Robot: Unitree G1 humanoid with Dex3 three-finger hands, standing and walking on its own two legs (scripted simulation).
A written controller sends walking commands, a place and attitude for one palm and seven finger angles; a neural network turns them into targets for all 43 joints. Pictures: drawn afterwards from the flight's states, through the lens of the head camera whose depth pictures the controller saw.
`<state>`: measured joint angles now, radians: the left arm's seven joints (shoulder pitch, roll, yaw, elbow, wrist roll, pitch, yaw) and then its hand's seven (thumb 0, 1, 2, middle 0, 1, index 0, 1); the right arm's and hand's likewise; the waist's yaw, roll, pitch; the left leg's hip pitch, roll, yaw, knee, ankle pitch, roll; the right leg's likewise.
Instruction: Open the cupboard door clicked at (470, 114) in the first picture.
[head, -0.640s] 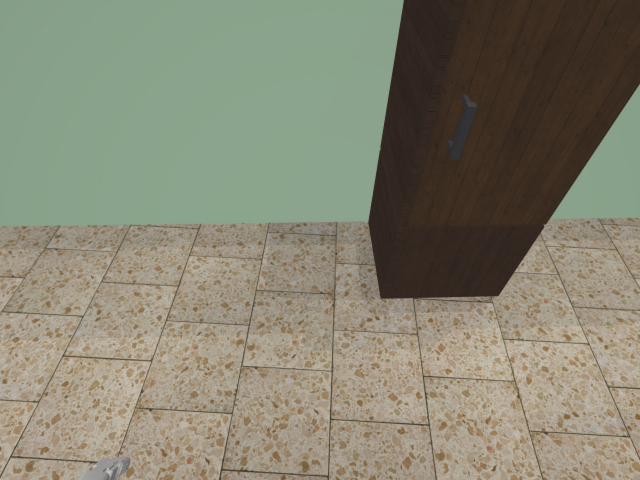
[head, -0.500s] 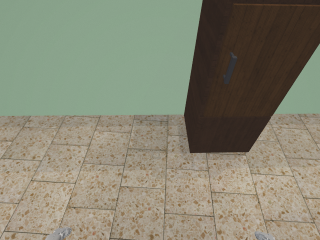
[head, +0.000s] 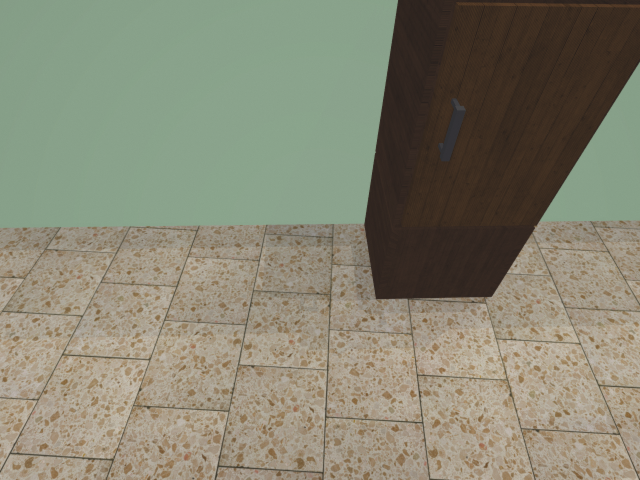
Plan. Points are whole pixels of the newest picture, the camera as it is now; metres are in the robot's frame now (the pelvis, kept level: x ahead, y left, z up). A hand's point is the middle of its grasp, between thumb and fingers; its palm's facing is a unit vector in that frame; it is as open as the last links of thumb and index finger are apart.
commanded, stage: stand and wait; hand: left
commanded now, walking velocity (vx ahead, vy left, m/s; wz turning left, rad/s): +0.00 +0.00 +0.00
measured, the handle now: (449, 130) +0.84 -0.24 -0.01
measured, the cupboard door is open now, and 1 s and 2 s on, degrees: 0 0 0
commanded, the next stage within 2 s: look at it before walking up in 0.30 s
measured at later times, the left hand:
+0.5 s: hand out of the picture +0.07 +0.24 -0.16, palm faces -0.04 -0.94 -0.33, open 7.4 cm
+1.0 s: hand out of the picture +0.08 +0.24 -0.15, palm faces -0.04 -0.94 -0.34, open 7.4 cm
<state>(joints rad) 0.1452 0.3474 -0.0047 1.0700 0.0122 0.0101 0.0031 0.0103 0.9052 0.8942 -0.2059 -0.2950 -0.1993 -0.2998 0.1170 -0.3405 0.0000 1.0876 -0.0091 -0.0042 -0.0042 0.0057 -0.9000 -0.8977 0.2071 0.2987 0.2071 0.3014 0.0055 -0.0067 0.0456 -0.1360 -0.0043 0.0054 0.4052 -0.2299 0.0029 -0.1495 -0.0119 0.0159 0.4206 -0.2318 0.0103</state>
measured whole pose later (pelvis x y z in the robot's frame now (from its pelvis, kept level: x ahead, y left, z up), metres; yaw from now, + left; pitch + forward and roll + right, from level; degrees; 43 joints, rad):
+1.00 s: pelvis +0.00 +0.00 +0.00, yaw +0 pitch -2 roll +0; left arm 0.12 0.34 -0.01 1.09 0.01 0.00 0.00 0.01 0.91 0.89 -0.21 -0.29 -0.20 -0.30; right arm 0.10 -0.34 0.00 1.11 -0.01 -0.01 0.00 0.00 -0.90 -0.90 0.21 0.30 0.21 0.30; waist 0.01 -0.01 0.04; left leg -0.13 0.00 0.01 0.36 -0.21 0.00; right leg -0.14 -0.01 0.02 0.38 -0.21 0.01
